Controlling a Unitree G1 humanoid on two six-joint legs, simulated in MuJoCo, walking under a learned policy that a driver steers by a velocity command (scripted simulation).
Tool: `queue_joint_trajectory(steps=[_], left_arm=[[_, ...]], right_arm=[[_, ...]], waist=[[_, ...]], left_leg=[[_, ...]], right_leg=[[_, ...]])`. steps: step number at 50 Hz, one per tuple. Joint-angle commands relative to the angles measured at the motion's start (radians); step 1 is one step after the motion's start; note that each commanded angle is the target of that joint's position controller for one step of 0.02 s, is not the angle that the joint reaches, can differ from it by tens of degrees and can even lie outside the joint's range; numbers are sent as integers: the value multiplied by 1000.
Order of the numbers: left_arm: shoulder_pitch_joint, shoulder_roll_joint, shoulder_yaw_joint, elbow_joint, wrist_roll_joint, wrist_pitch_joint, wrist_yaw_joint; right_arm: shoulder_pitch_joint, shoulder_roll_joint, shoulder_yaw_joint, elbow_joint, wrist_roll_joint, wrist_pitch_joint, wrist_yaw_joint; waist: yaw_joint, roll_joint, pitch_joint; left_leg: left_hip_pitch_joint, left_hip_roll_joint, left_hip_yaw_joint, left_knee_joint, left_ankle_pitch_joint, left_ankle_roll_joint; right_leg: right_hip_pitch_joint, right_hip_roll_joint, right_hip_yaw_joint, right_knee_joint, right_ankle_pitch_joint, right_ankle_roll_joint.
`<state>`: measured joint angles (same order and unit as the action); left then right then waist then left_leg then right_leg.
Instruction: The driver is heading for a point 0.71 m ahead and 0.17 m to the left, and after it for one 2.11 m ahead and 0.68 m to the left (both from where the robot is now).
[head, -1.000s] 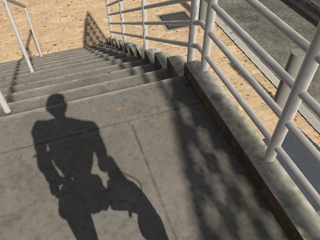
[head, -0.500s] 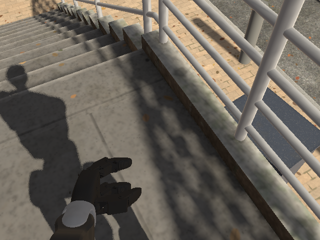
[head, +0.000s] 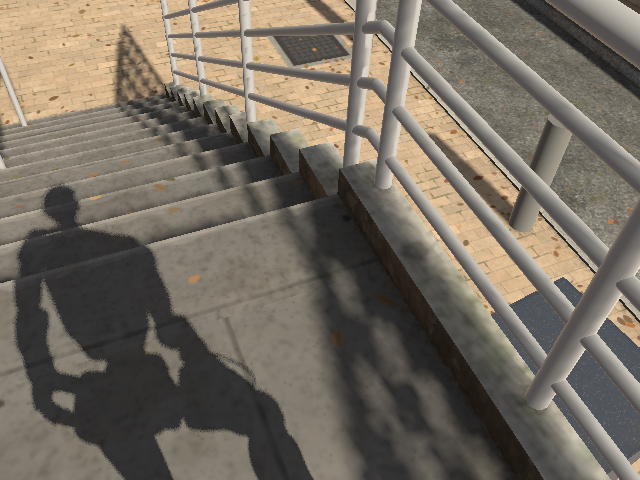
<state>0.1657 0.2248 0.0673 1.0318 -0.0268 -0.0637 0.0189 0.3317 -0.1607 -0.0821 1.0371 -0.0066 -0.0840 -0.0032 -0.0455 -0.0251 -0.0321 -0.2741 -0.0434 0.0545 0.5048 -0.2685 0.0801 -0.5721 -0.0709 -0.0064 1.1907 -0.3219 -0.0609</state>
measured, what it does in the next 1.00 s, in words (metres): walks ahead, turning left: right foot, then left foot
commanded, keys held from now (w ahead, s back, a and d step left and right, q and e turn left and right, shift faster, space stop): w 0.30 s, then w+q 0.40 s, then q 0.30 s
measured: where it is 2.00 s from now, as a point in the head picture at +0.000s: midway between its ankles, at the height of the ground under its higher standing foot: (302, 430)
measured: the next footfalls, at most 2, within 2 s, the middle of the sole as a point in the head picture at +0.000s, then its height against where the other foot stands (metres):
right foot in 0.38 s outside the picture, level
left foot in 0.96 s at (244, 447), level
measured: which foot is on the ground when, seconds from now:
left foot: down 0.00-0.40, up 0.42-0.94, down 0.96-1.00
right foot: up 0.00-0.36, down 0.38-0.94, up 0.96-1.00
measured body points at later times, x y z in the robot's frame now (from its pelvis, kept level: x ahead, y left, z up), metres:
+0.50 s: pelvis +0.25 -0.07 -0.01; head +0.28 -0.08 +0.44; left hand +0.39 +0.19 -0.13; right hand +0.24 -0.33 -0.16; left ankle +0.09 +0.08 -0.63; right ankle +0.31 -0.16 -0.74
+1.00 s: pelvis +0.48 +0.01 -0.02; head +0.53 +0.02 +0.42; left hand +0.43 +0.30 -0.15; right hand +0.73 -0.17 -0.13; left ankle +0.56 +0.12 -0.74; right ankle +0.34 -0.17 -0.67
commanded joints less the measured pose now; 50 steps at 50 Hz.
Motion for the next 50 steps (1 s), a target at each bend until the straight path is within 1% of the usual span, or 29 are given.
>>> queue_joint_trajectory(steps=[1,4,8,11,13,14,16,17,18,19,20,21,22,23,24,25,27,28,32,35,37,38,42,44,45,47,48,49,50], left_arm=[[-59,64,20,-63,22,-4,12],[-131,51,19,-89,32,-6,14],[-234,25,2,-114,10,-15,14],[-285,43,-4,-124,14,-20,13],[-317,63,-7,-131,-4,-27,3],[-364,55,-7,-155,-10,-28,-5],[-338,33,-12,-161,0,-38,-21],[-285,48,-5,-146,4,-52,-32],[-215,76,12,-130,14,-68,-47],[-45,149,45,-71,28,-81,-55],[180,240,73,-31,37,-74,-56],[278,300,87,-5,23,-66,-64],[252,224,72,-21,-2,-58,-42],[147,150,50,-44,-4,-62,-31],[60,123,42,-55,6,-62,-22],[23,103,38,-33,15,-68,-19],[4,39,22,-18,37,-64,-14],[29,37,21,-11,26,-66,-14],[95,84,32,4,47,-56,21],[124,102,34,-3,45,-47,52],[120,122,39,-24,42,-30,68],[95,154,43,-46,43,-19,74],[172,154,45,-55,21,-9,78],[130,211,59,-81,-4,-5,86],[140,239,72,-78,-19,3,79],[125,252,80,-96,-15,4,51],[119,224,77,-132,17,-3,26],[202,98,38,-184,49,-34,9],[177,137,46,-154,15,-61,-5]], right_arm=[[16,-116,-9,-41,-7,-1,-13],[67,-138,-10,-37,2,1,-27],[90,-152,-17,-25,21,-12,-18],[101,-162,-21,-14,15,-12,-12],[157,-158,-21,15,29,-16,-15],[204,-129,-13,29,26,-11,-14],[205,-150,-18,27,30,21,-17],[156,-186,-27,1,20,34,-16],[93,-206,-33,-20,27,41,-18],[33,-214,-33,-54,20,44,-24],[13,-191,-24,-88,3,42,-28],[180,-11,23,-83,10,12,-10],[170,-88,1,-57,48,-17,-3],[55,-130,-10,-87,58,-18,-9],[-3,-149,-18,-115,54,-10,-19],[-41,-136,-27,-118,39,-5,-30],[46,-118,-40,-89,52,16,-35],[52,-93,-42,-83,48,31,-40],[-64,-81,-45,-131,17,80,-46],[-167,-89,-40,-179,25,88,-34],[-152,-109,-48,-184,3,99,-30],[-168,-95,-43,-200,-3,103,-17],[-395,-56,-4,-337,15,80,31],[-329,-99,-6,-357,11,83,50],[-293,-142,-19,-380,22,70,58],[-113,-210,-55,-339,22,70,39],[-12,-299,-85,-327,9,88,-2],[-49,-394,-89,-359,-16,76,-10],[25,-311,-64,-375,-21,61,1]], waist=[[16,106,64],[1,76,47],[-26,117,72],[-39,129,95],[-57,137,129],[-67,119,145],[-37,129,148],[6,130,104],[59,148,45],[133,152,-72],[212,32,-246],[132,-242,-430],[153,-139,-396],[150,-101,-223],[114,-40,-140],[87,-30,-76],[30,-88,-37],[26,-70,-9],[35,-40,64],[55,-47,110],[41,-26,149],[32,-27,156],[81,-55,155],[33,-94,74],[0,-125,22],[-93,-84,-74],[-92,56,-156],[21,272,-249],[-49,138,-394]], left_leg=[[60,261,-302,-383,-37,133],[151,251,-230,-380,181,124],[189,233,-168,-396,210,107],[248,242,-134,-390,240,99],[265,264,-135,-388,192,98],[323,290,-161,-373,208,104],[392,293,-154,-275,392,85],[387,289,-149,-208,571,78],[335,277,-137,-124,728,70],[248,223,-125,42,819,44],[11,138,-73,354,451,5],[-348,-27,-148,708,-304,-47],[-439,27,-279,860,-262,-29],[-519,77,-243,903,-166,-5],[-491,119,-225,888,-43,6],[-449,140,-217,838,15,11],[-374,168,-217,802,52,16],[-372,166,-209,765,52,7],[-457,165,-222,616,120,-37],[-516,144,-221,522,250,-37],[-502,115,-227,466,282,-50],[-486,103,-178,424,307,-59],[-399,121,1,249,271,-28],[-308,83,28,184,126,-2],[-248,61,32,136,105,28],[18,-26,43,-24,212,89],[300,95,-150,12,652,147],[566,369,-650,9,961,379],[546,375,-701,-60,883,366]], right_leg=[[-173,-69,34,-112,155,15],[-217,-56,26,-264,294,36],[-179,-30,14,-457,385,33],[-155,-15,0,-579,391,25],[-128,3,-34,-591,344,31],[-178,6,-35,-589,325,23],[-162,24,-43,-663,245,8],[-64,41,-51,-682,216,-8],[94,75,-68,-714,252,-27],[351,70,-39,-684,344,-63],[718,-129,167,-655,470,-126],[1073,-357,600,-746,302,-288],[990,-347,679,-846,-20,-254],[827,-339,547,-881,-80,-195],[661,-303,426,-904,-10,-146],[529,-263,315,-931,137,-105],[427,-206,164,-939,262,-63],[400,-197,109,-935,334,-53],[385,-219,9,-948,427,-56],[414,-245,-24,-1001,355,-50],[441,-240,-93,-971,601,-36],[430,-226,-150,-943,711,-22],[486,-228,-222,-889,744,-19],[577,-257,-216,-786,1011,-26],[631,-262,-214,-716,1058,-22],[578,-210,-224,-419,971,28],[312,-127,-227,-127,507,95],[-80,87,-111,238,-397,159],[-64,60,109,324,-394,134]])
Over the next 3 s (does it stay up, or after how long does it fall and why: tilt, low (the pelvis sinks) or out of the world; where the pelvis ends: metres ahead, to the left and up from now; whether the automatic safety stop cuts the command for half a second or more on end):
stays up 0.66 0.03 0.00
